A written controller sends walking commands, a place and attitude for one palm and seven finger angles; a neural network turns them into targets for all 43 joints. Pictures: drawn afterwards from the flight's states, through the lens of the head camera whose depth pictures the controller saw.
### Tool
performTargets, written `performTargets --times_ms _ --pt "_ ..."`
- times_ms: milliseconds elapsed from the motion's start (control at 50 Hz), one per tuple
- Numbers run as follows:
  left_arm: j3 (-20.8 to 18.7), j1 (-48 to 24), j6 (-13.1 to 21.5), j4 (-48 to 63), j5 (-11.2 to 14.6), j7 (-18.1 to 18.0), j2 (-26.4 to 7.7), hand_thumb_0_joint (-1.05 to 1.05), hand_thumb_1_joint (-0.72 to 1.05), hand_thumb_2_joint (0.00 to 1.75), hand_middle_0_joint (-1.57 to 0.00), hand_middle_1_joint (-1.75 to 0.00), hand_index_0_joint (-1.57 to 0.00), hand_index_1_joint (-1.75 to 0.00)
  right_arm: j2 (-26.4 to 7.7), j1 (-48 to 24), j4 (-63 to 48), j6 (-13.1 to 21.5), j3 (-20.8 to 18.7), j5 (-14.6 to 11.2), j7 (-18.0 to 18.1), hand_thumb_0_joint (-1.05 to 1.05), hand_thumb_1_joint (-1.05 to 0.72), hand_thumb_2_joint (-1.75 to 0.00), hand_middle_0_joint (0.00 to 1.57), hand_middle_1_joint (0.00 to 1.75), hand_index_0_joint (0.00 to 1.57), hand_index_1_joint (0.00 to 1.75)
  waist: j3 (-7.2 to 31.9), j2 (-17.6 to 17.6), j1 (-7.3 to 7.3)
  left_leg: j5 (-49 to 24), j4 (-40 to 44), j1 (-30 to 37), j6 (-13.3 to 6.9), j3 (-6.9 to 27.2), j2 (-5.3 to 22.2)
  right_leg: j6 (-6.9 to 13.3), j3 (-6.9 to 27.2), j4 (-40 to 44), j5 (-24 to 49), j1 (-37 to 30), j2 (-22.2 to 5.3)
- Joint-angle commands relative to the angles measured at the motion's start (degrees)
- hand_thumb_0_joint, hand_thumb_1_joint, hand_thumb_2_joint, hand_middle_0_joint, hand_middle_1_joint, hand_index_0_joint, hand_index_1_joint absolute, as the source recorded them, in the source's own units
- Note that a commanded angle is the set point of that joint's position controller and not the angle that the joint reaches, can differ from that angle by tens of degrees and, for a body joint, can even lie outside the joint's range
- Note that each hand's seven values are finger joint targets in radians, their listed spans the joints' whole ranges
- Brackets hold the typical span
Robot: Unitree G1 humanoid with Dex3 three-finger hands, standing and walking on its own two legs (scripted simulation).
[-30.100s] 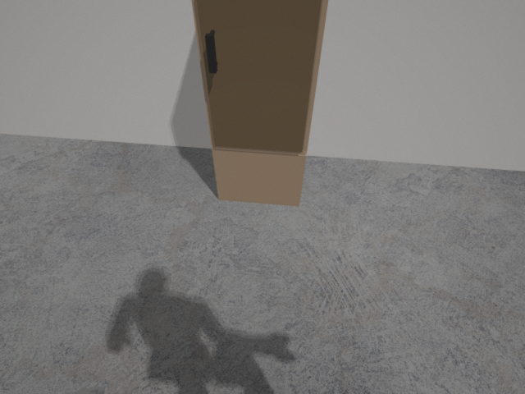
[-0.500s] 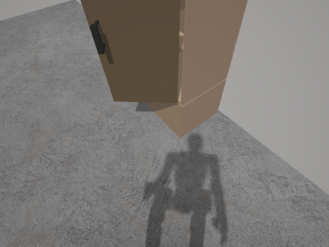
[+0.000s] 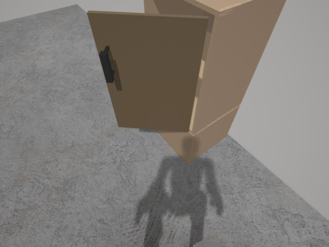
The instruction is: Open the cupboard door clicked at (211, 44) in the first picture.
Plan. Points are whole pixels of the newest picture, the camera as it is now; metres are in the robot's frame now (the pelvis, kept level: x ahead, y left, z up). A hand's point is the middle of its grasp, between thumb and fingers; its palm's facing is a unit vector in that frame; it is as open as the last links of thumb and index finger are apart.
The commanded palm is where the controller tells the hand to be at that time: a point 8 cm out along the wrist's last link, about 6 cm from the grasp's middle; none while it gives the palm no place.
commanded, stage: take the last steps up to it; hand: left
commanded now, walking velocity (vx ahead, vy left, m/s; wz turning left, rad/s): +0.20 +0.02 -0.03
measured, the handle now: (108, 64) +0.69 +0.27 +0.03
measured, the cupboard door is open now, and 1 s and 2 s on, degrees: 48 48 48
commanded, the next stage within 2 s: come to a stop and stand still in 0.10 s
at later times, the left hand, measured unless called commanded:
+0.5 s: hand (107, 235) +0.17 +0.18 -0.18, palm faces +0.06 -0.98 -0.21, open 7.3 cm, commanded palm none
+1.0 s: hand (105, 238) +0.16 +0.19 -0.18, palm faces -0.01 -0.97 -0.23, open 7.4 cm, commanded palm none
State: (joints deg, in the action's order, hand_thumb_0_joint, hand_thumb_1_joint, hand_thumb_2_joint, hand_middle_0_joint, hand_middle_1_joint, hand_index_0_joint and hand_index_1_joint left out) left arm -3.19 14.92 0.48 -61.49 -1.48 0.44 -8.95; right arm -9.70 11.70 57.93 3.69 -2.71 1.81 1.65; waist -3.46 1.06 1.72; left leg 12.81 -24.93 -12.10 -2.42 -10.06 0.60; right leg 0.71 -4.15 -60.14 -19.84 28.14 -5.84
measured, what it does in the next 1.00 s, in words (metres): walks ahead: right foot, then left foot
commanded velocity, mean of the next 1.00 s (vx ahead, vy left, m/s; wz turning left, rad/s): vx -0.07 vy -0.01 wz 0.00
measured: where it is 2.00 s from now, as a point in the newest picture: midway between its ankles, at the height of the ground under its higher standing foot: outside the picture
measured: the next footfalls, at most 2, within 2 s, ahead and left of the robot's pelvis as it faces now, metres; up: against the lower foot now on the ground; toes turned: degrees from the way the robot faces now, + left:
right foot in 0.16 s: +0.15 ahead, -0.12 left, +0.00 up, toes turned -7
left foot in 0.52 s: +0.24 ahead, +0.11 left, +0.00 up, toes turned +2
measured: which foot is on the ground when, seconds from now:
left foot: down 0.00-0.18, up 0.20-0.50, down 0.52-1.00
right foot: up 0.00-0.14, down 0.16-0.54, up 0.56-0.96, down 0.98-1.00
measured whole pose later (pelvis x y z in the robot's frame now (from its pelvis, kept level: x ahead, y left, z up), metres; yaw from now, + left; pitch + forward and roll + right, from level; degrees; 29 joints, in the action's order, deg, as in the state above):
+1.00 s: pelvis +0.11 +0.00 -0.01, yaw -2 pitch +1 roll +0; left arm -2.4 12.5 -1.9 -58.3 -1.0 -1.1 -11.3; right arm -9.6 12.3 59.4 -2.4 -2.8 1.4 1.2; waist -1.8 0.6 -1.1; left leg 7.6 -27.7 -22.0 -0.5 -5.4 1.9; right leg 1.0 -1.0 -26.8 -20.3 9.1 -2.6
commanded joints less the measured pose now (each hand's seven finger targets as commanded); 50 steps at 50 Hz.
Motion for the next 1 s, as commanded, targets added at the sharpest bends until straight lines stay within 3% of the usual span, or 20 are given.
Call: performTargets --times_ms 0,100,120,140,160,180,220,260,320,460,480,500,520,540,660,800,900,940,960,980 --pt "0.0 -0.5 1.0 4.2 -0.1 0.5 -1.0 0.0 0.9 0.9 -0.2 -0.3 -0.2 -0.3 -7.0 6.3 0.6 0.2 -0.6 0.1 -0.5 0.0 -0.9 -0.9 0.2 0.3 0.2 0.3 1.1 -5.3 -1.3 -7.8 13.7 -0.2 -7.4 9.6 14.9 -0.4 -0.4 13.6 3.2 -3.5 -0.6" --pt "-0.5 2.8 1.3 3.4 -0.2 0.4 -3.5 0.0 0.9 0.9 -0.2 -0.3 -0.2 -0.3 -7.5 5.3 1.9 -1.0 -0.4 -0.2 -0.8 0.0 -0.9 -0.9 0.2 0.3 0.2 0.3 1.5 -3.2 1.54 0.4 5.3 -3.8 -4.2 7.4 11.6 -0.1 -2.8 28.4 7.8 -18.2 2.8" --pt "-1.1 6.4 1.7 2.2 -0.3 0.1 -6.1 0.0 0.9 0.9 -0.2 -0.3 -0.2 -0.3 -6.2 5.1 1.9 -1.0 -0.2 -0.6 -1.0 0.0 -0.9 -0.9 0.2 0.3 0.2 0.3 2.4 1.2 3.18 4.9 -1.5 -8.2 -1.8 5.0 7.7 0.9 1.7 33.2 7.1 -25.3 0.1" --pt "-1.8 10.5 2.4 1.1 -0.3 -0.3 -10.5 0.0 0.9 0.9 -0.2 -0.3 -0.2 -0.3 -4.1 5.8 1.2 -1.0 0.2 -1.0 -1.4 0.0 -0.9 -0.9 0.2 0.3 0.2 0.3 3.3 11.8 4.26 12.9 -13.4 -17.4 1.2 0.5 1.1 5.4 17.3 39.5 6.0 -32.3 -10.6" --pt "-2.3 13.9 2.3 0.6 0.3 -0.6 -13.9 0.0 0.9 0.9 -0.2 -0.3 -0.2 -0.3 -4.5 4.7 -0.2 -1.2 0.1 -0.8 -1.7 0.0 -0.9 -0.9 0.2 0.3 0.2 0.3 3.9 15.6 5.35 23.9 -26.5 -22.2 2.2 1.5 -0.9 11.5 28.6 46.3 7.5 -34.1 -19.4" --pt "-2.0 12.7 2.7 0.5 0.5 -1.2 -12.0 0.0 0.9 0.9 -0.2 -0.3 -0.2 -0.3 -5.7 3.3 -0.1 -1.8 -0.3 -0.7 -1.4 0.0 -0.9 -0.9 0.2 0.3 0.2 0.3 3.5 18.8 4.45 22.0 -33.6 -22.7 2.0 6.9 1.3 12.7 28.9 47.3 11.9 -31.0 -18.9" --pt "-0.5 4.0 2.7 2.7 0.5 -1.9 -8.0 0.0 0.9 0.9 -0.2 -0.3 -0.2 -0.3 -4.3 2.5 1.4 -2.1 0.1 -1.4 -0.8 0.0 -0.9 -0.9 0.2 0.3 0.2 0.3 1.4 7.7 0.81 14.8 -32.7 -19.4 3.3 10.6 3.9 11.5 16.7 43.9 34.0 -24.9 -16.0" --pt "0.0 0.4 2.7 3.4 0.5 -2.2 -7.6 0.0 0.9 0.9 -0.2 -0.3 -0.2 -0.3 -1.6 5.4 3.3 -3.6 1.1 -1.6 -0.7 0.0 -0.9 -0.9 0.2 0.3 0.2 0.3 4.9 5.7 -1.48 12.1 -25.4 -11.9 4.5 8.8 2.8 9.0 6.6 40.3 51.0 -22.5 -12.1" --pt "-0.7 0.1 1.6 3.1 0.5 -2.8 -9.5 0.0 0.9 0.9 -0.2 -0.3 -0.2 -0.3 -1.6 5.4 3.5 -5.1 0.8 -1.8 -0.8 0.0 -0.9 -0.9 0.2 0.3 0.2 0.3 6.5 5.9 -0.97 8.9 -18.9 -9.5 5.3 6.2 0.2 8.1 4.0 37.3 56.5 -24.6 -10.4" --pt "-2.0 -1.9 -0.7 3.8 0.6 -3.1 -11.4 0.0 0.9 0.9 -0.2 -0.3 -0.2 -0.3 -5.0 3.2 0.5 -6.3 -1.1 -1.1 -0.6 0.0 -0.9 -0.9 0.2 0.3 0.2 0.3 3.6 7.9 -2.31 -2.9 -5.0 -3.2 4.8 6.5 0.6 6.1 4.0 31.2 42.7 -19.0 -10.1" --pt "-1.7 -1.5 -1.1 4.2 0.7 -3.1 -10.4 0.0 0.9 0.9 -0.2 -0.3 -0.2 -0.3 -6.6 4.1 0.5 -5.9 -1.3 -0.9 -0.6 0.0 -0.9 -0.9 0.2 0.3 0.2 0.3 5.2 3.2 -2.37 -18.9 -1.8 3.1 3.3 9.3 4.8 3.2 2.0 27.4 31.2 -14.4 -7.0" --pt "-1.1 0.9 -1.6 5.2 1.1 -3.2 -7.1 0.0 0.9 0.9 -0.2 -0.3 -0.2 -0.3 -10.6 5.2 -0.3 -5.3 -1.9 -0.5 -0.4 0.0 -0.9 -0.9 0.2 0.3 0.2 0.3 7.6 -9.2 -2.2 -42.4 -1.4 7.9 -2.6 20.9 15.9 -0.6 -1.8 21.2 10.1 -8.4 -0.7" --pt "-0.3 0.8 -1.9 5.9 1.1 -3.6 -5.6 0.0 0.9 0.9 -0.2 -0.3 -0.2 -0.3 -13.0 7.8 -0.6 -5.4 -2.5 -0.4 -0.3 0.0 -0.9 -0.9 0.2 0.3 0.2 0.3 8.4 -15.1 -4.12 -49.7 3.1 4.6 -8.8 24.3 22.1 -1.3 -1.1 7.2 -18.2 -8.8 4.8" --pt "-0.5 0.1 -2.9 6.1 1.1 -3.7 -6.0 0.0 0.9 0.9 -0.2 -0.3 -0.2 -0.3 -13.4 6.2 -1.3 -5.2 -2.1 -0.4 0.7 0.0 -0.9 -0.9 0.2 0.3 0.2 0.3 9.9 -14.1 -3.99 -43.4 4.3 1.8 -10.5 26.4 22.7 -1.0 5.1 -3.0 -21.0 -7.5 6.2" --pt "-1.5 1.1 -3.4 5.3 0.5 -2.3 -6.9 0.0 0.9 0.9 -0.2 -0.3 -0.2 -0.3 -9.6 -0.9 -4.7 -4.2 -1.1 -0.4 1.7 0.0 -0.9 -0.9 0.2 0.3 0.2 0.3 8.4 -6.7 -1.69 -22.1 5.8 2.0 -8.2 19.1 17.1 -2.5 7.8 -8.9 -7.0 -0.9 4.5" --pt "-0.4 -2.0 -3.3 6.8 0.3 -1.0 -5.2 0.0 0.9 0.9 -0.2 -0.3 -0.2 -0.3 -11.2 2.6 -2.8 -4.2 -1.9 0.0 0.8 0.0 -0.9 -0.9 0.2 0.3 0.2 0.3 8.1 -10.7 -4.25 -5.3 9.8 2.4 -6.7 20.7 16.8 -1.9 3.4 12.7 -9.9 -7.7 3.9" --pt "0.0 4.5 -2.4 3.6 0.7 -1.1 -5.1 0.0 0.9 0.9 -0.2 -0.3 -0.2 -0.3 -10.6 1.5 -1.4 -4.7 -2.3 -0.4 0.0 0.0 -0.9 -0.9 0.2 0.3 0.2 0.3 6.6 -9.3 -1.45 7.8 10.6 -4.8 -2.0 17.4 11.4 -0.1 -0.6 35.7 0.9 -21.0 5.7" --pt "-0.4 6.0 -2.0 3.0 0.2 -1.7 -8.6 0.0 0.9 0.9 -0.2 -0.3 -0.2 -0.3 -6.8 1.5 -1.2 -5.1 -1.8 -1.0 -0.4 0.0 -0.9 -0.9 0.2 0.3 0.2 0.3 3.9 -0.1 -1.29 11.7 3.5 -9.3 2.8 11.4 4.5 3.5 9.3 44.7 -4.9 -20.9 -2.4" --pt "-0.4 3.9 -1.8 3.5 0.2 -1.8 -11.0 0.0 0.9 0.9 -0.2 -0.3 -0.2 -0.3 -4.4 1.0 -1.6 -5.4 -1.0 -1.0 -0.8 0.0 -0.9 -0.9 0.2 0.3 0.2 0.3 2.1 5.5 -2.07 8.6 -1.7 -6.6 4.2 8.3 1.4 6.0 14.9 49.7 -12.5 -13.1 -8.7" --pt "0.0 -0.3 -1.4 4.3 0.3 -2.0 -11.3 0.0 0.9 0.9 -0.2 -0.3 -0.2 -0.3 -3.5 1.5 -1.3 -5.5 -0.5 -0.7 -1.3 0.0 -0.9 -0.9 0.2 0.3 0.2 0.3 0.3 6.0 -3.46 6.0 -4.3 -3.0 4.1 7.7 0.6 6.5 15.6 51.2 -15.6 -6.6 -10.2"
